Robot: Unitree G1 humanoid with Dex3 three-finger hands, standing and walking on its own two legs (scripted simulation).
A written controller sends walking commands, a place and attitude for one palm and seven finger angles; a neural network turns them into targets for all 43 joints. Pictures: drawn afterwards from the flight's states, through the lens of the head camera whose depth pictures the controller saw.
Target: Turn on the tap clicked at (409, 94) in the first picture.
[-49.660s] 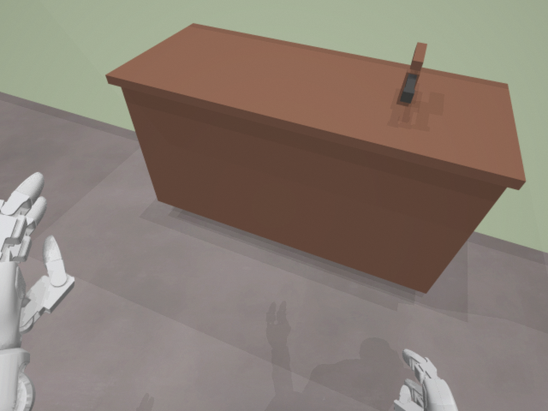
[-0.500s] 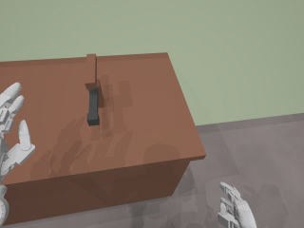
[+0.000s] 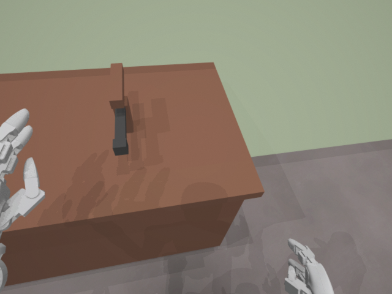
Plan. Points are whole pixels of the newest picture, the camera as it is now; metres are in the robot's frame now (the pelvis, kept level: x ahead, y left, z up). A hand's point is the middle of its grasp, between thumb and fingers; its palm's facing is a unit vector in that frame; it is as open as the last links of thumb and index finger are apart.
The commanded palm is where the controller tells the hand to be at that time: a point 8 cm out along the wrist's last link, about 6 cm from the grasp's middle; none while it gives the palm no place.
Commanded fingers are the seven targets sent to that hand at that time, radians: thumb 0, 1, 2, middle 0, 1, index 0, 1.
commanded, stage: look again from close up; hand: left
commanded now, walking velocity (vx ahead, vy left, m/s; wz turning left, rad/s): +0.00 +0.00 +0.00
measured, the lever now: (120, 146) +0.39 +0.20 +0.05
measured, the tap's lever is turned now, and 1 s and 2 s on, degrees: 0 0 0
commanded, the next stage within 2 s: shuffle to correct the standing spot in 0.34 s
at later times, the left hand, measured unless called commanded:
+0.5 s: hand (40, 194) +0.22 +0.25 +0.15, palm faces +0.32 -0.88 -0.35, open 7.4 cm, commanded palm +0.16 +0.28 +0.18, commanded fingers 0.00 0.90 0.90 -0.20 -0.30 -0.20 -0.30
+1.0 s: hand (107, 173) +0.25 +0.16 +0.16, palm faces +0.20 -0.91 -0.37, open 7.4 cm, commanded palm +0.20 +0.21 +0.18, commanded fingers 0.00 0.90 0.90 -0.20 -0.30 -0.20 -0.30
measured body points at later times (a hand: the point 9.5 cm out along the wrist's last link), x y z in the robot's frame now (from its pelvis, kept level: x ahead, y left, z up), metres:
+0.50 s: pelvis +0.00 +0.00 +0.00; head +0.04 +0.02 +0.45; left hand +0.19 +0.29 +0.17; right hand +0.19 -0.22 -0.07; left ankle +0.04 +0.07 -0.74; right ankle +0.03 -0.14 -0.74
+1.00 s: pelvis +0.02 -0.05 +0.00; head +0.06 -0.04 +0.44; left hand +0.24 +0.21 +0.18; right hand +0.16 -0.30 -0.09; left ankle +0.04 +0.07 -0.74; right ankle +0.03 -0.14 -0.74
